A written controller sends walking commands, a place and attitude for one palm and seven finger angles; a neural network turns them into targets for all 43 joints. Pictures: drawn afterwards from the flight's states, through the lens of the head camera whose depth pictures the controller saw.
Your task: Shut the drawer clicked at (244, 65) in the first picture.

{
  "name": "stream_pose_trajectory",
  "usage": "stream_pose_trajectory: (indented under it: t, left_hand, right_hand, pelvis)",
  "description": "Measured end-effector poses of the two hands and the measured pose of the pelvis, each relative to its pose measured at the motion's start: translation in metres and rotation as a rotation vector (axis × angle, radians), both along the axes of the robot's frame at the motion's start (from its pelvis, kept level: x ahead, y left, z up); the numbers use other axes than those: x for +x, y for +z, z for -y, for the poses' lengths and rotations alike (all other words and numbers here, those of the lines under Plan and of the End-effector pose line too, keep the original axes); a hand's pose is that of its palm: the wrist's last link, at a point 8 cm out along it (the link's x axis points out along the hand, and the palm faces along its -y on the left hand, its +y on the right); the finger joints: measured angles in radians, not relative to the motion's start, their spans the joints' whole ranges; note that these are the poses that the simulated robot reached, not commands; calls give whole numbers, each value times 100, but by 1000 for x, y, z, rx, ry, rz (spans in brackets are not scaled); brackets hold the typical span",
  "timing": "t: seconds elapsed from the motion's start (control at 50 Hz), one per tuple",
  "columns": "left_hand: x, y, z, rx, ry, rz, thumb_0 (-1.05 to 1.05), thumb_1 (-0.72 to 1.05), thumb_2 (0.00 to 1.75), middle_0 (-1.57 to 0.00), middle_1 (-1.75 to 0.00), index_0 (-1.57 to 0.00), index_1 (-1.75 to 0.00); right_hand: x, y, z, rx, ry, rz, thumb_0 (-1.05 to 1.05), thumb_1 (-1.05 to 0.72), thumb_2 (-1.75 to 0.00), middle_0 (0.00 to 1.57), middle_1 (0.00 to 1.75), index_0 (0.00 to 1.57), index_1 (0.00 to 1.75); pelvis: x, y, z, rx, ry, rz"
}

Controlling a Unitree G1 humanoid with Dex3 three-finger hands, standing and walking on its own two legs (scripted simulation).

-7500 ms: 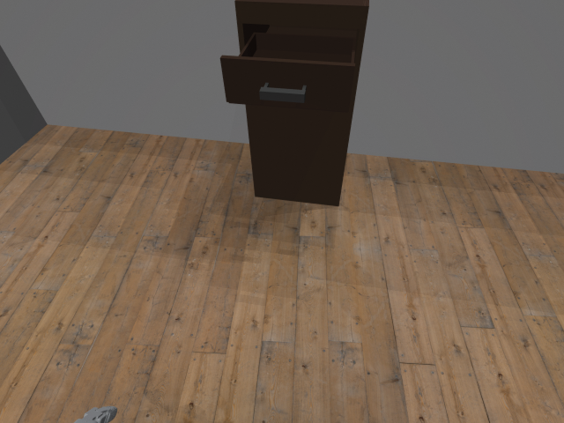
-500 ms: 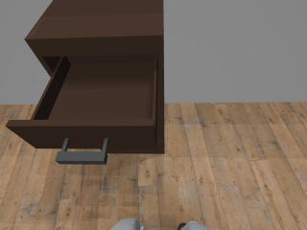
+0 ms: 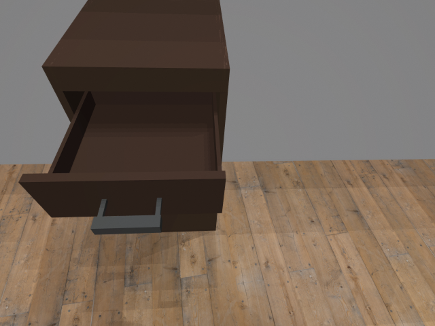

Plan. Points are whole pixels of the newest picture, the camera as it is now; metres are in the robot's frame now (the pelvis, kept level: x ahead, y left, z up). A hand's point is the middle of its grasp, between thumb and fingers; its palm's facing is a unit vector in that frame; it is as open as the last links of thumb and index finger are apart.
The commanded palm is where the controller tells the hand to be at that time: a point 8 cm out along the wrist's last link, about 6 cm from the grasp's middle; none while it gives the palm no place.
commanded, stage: come to a stop and stand still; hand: left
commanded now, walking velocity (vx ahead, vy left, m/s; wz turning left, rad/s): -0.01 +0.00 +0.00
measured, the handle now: (129, 214) +0.33 +0.19 -0.02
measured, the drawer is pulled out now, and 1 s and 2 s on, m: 0.28 0.28 0.28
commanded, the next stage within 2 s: look again from close up in 0.56 s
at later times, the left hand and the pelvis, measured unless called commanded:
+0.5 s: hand out of the picture -0.01 +0.11 -0.18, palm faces +0.04 -0.98 -0.18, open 7.3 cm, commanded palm none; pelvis +0.00 -0.06 -0.01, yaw +0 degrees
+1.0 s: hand out of the picture +0.01 +0.16 -0.19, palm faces +0.04 -0.98 -0.21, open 7.4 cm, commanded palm none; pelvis +0.00 -0.01 -0.01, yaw +1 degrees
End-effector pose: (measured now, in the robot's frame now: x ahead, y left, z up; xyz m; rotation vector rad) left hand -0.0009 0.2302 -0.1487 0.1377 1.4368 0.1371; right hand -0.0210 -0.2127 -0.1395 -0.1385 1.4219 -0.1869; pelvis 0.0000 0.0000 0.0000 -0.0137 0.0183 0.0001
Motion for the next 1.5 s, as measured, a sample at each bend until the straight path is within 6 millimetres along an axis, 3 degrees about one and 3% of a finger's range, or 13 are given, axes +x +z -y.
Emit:
stream_pose_trajectory:
  t: [0.12,0.2,0.3,0.42,0.66,0.78,1.04,1.26,1.3,1.42,1.46,1.5]
  left_hand:
    - [17,-2,22,31,-26,50,1,92,90,-19,-30,-20,-30]
    - [20,3,36,59,-31,74,1,94,90,-19,-30,-20,-30]
    - [18,3,48,59,-19,94,1,95,90,-20,-30,-20,-30]
    - [0,-2,63,33,5,62,1,95,90,-20,-30,-20,-30]
    - [-37,-5,88,-37,53,-37,0,91,90,-20,-30,-20,-30]
    - [-36,-9,73,-26,25,-13,0,90,90,-20,-30,-20,-30]
    - [9,-5,14,39,3,118,0,91,90,-19,-30,-20,-30]
    - [1,-3,7,42,-4,87,0,91,90,-19,-30,-20,-30]
    - [25,15,4,45,78,251,1,91,90,-20,-30,-20,-30]
    - [135,126,11,91,48,1005,1,91,90,-24,-35,-24,-35]
    - [155,153,19,59,6,1210,1,91,90,-27,-38,-27,-38]
    - [160,164,29,-5,-33,1370,1,91,90,-30,-41,-30,-41]
  right_hand:
    - [-35,-16,16,40,-49,-99,0,-90,-90,21,30,20,30]
    - [-42,-23,29,63,-56,-120,0,-91,-90,20,30,20,30]
    - [-32,-23,38,72,-40,-97,0,-91,-90,20,30,20,30]
    - [-11,-20,46,66,-12,-55,0,-91,-90,20,30,20,30]
    - [12,-16,54,34,24,-35,0,-91,-90,20,30,20,30]
    - [27,-20,50,15,29,43,1,-92,-90,20,30,20,30]
    - [28,-18,21,14,63,81,1,-94,-90,20,30,20,30]
    - [15,-18,9,35,63,39,1,-92,-90,20,30,20,30]
    - [22,-11,15,6,62,120,1,-93,-90,21,30,20,30]
    - [83,11,39,-60,92,524,2,-92,-90,21,30,20,30]
    - [108,20,46,-69,104,643,1,-92,-90,21,30,20,30]
    - [132,30,53,-76,120,745,1,-91,-90,20,30,20,30]
  pelvis:
    - [-5,-9,21,34,-10,-3]
    - [-5,-9,33,21,-4,14]
    - [-2,-8,46,23,1,33]
    - [-4,-7,55,20,2,43]
    - [-1,-6,53,15,5,33]
    - [-2,-13,37,-18,7,22]
    - [-2,-13,10,10,8,40]
    - [-4,-10,3,13,7,35]
    - [-6,-11,3,15,6,28]
    - [-18,-19,8,24,27,1]
    - [-24,-24,12,20,20,-29]
    - [-30,-32,18,22,7,-66]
